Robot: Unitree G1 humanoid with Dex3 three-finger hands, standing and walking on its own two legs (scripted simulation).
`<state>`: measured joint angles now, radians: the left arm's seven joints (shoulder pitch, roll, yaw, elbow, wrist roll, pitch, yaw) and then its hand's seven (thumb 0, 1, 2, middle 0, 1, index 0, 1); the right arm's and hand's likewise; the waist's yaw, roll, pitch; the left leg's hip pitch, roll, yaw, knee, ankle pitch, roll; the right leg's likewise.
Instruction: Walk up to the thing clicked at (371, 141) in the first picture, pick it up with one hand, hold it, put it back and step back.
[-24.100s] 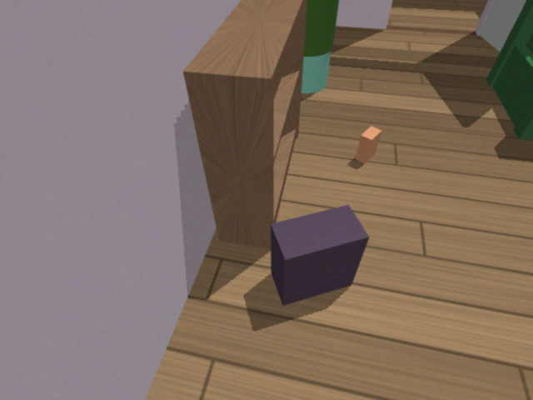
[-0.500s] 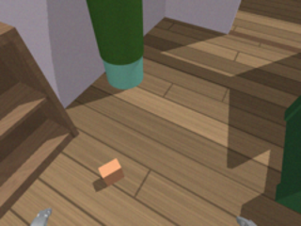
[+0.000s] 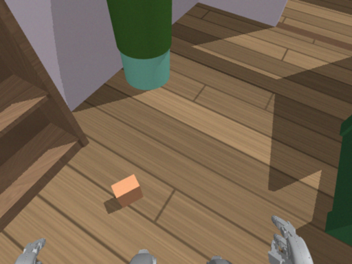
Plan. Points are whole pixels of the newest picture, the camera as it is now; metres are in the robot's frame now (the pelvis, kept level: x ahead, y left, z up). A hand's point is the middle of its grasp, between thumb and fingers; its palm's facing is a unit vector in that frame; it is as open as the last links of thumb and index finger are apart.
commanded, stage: go down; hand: left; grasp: from above
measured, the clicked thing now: (128, 191) +0.50 +0.24 -0.61
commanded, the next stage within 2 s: none
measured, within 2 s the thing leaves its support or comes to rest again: neither
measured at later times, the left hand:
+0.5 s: hand (54, 232) +0.24 +0.34 -0.18, palm faces +0.16 -0.86 -0.49, open 16.4 cm
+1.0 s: hand (55, 213) +0.30 +0.38 -0.24, palm faces +0.27 -0.90 -0.35, open 16.8 cm
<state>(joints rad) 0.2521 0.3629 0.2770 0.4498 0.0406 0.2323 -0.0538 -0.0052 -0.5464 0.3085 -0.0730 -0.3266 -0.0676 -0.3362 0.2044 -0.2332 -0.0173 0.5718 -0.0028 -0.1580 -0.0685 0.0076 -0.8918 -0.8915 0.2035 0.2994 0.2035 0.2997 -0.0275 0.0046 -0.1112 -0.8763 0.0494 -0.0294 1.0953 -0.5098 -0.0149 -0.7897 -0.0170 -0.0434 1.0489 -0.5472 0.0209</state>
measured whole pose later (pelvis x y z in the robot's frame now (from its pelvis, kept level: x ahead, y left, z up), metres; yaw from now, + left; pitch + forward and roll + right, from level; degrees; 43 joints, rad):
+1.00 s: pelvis -0.08 +0.00 -0.19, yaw -4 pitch +33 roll -6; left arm -0.44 0.73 0.69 0.98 0.00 -0.36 -0.30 -0.01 -0.43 0.16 -0.04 -0.17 -0.05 -0.16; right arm 0.11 -0.30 0.03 0.66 -0.04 -0.08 -0.01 0.01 -0.89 -0.90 0.20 0.30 0.20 0.30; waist -0.05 -0.02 -0.13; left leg -1.81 0.06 -0.10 1.85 -0.63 -0.02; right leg -1.71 0.01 -0.06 1.82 -0.69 0.02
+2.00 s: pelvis -0.10 +0.00 -0.29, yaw -7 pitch +33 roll -8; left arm -0.62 0.94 0.87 1.09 -0.06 -0.38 -0.48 -0.01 -0.47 0.16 -0.03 -0.13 -0.03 -0.13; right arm 0.09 -0.34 0.08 0.66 -0.06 -0.04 0.00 0.00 -0.92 -0.90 0.20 0.30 0.20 0.30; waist -0.07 -0.04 -0.07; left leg -2.10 0.06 -0.15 2.17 -0.66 -0.02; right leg -1.98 0.02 -0.08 2.13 -0.72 0.02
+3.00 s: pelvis -0.10 +0.01 -0.40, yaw -15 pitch +20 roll -13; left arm -0.73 1.02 0.84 1.45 -0.10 -0.79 -0.33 -0.02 -0.60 0.09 -0.08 -0.16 -0.08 -0.16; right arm -0.09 -0.36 0.39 0.58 -0.27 0.03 0.07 0.00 -0.94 -0.90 0.20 0.30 0.21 0.30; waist -0.22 -0.21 0.22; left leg -2.27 0.06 -0.32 2.58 -0.69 -0.03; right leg -2.11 0.09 -0.18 2.43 -0.70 0.06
